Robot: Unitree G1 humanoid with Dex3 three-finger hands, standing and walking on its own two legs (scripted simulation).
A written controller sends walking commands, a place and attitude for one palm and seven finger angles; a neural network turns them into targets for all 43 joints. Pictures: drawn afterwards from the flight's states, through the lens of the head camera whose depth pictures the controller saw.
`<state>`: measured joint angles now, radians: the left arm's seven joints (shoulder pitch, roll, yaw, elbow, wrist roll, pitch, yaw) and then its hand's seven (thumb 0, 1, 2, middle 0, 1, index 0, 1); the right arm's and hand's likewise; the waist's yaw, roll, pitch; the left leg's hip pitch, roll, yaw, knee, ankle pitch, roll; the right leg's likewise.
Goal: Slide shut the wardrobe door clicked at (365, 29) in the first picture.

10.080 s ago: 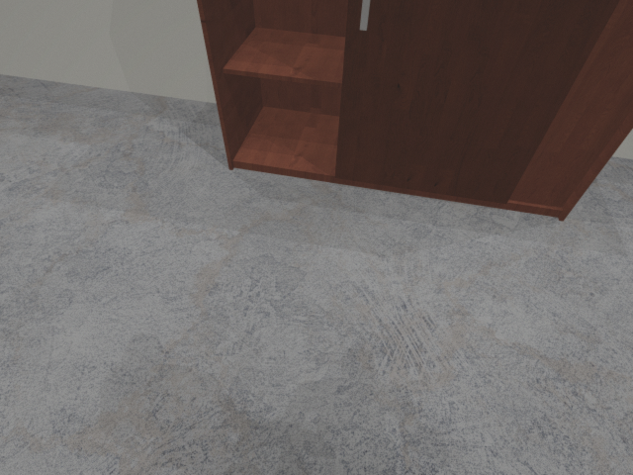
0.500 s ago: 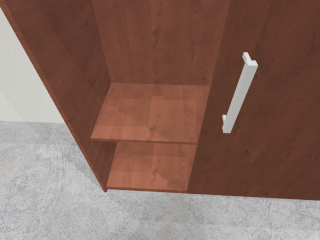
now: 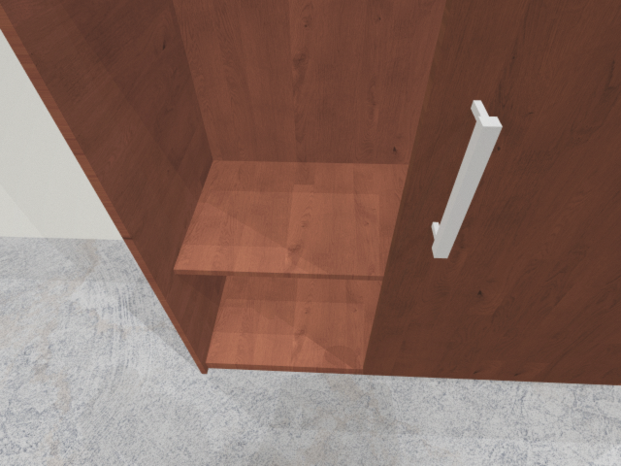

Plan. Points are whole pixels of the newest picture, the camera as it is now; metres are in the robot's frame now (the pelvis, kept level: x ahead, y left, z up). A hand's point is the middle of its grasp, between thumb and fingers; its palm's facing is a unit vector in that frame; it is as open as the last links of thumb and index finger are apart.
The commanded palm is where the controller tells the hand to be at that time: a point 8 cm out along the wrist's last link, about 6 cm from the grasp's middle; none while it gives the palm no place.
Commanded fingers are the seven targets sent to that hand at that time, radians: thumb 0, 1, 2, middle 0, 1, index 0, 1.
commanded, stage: look again from close up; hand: right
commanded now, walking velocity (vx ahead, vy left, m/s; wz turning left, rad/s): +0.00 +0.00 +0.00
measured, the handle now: (457, 188) +0.49 -0.20 +0.10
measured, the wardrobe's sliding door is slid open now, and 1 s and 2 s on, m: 0.52 0.52 0.52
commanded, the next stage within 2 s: raise the hand with hooked fingers in 0.70 s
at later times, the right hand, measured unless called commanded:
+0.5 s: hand out of the picture -0.04 -0.14 -0.18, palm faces +0.07 +0.99 -0.12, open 7.4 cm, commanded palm none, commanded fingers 0.00 -0.90 -0.90 0.20 0.30 0.20 0.30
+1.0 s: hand out of the picture +0.15 -0.19 -0.05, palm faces +0.16 +0.96 -0.22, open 7.4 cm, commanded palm +0.11 -0.21 -0.05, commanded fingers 0.00 -0.64 -0.79 0.22 0.47 0.22 0.47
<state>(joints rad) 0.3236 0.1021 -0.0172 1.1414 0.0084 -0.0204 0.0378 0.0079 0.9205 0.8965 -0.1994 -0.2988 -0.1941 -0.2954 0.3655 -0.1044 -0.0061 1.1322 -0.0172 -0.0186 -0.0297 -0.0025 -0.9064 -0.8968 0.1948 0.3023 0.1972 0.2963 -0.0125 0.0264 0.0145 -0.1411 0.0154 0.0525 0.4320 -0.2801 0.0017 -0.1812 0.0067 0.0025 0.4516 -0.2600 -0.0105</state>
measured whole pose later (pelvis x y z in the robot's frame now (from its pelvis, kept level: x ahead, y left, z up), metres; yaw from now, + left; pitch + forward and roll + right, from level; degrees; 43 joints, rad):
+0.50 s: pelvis +0.00 +0.00 +0.00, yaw +0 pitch -1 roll +0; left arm 0.32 0.10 -0.02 1.14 0.01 -0.02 0.04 0.01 0.92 0.90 -0.20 -0.30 -0.19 -0.30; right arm 0.36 -0.11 -0.01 1.13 -0.02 -0.02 -0.03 0.00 -0.91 -0.90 0.19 0.30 0.20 0.30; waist -0.01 0.02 0.01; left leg -0.13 0.01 0.06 0.43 -0.28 0.01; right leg -0.18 0.00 0.01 0.45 -0.26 -0.01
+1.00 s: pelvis -0.02 +0.00 -0.01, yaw -1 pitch +2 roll +0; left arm 0.33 0.27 0.00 0.81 -0.02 -0.32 0.06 0.03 0.93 0.90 -0.20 -0.30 -0.20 -0.30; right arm 0.47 -0.22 -0.01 0.11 0.11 -0.03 -0.08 0.05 -0.91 -0.87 0.20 0.35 0.20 0.34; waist 0.02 -0.03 -0.02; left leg -0.31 0.03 0.07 0.59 -0.33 0.00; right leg -0.34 0.02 0.02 0.59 -0.29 -0.01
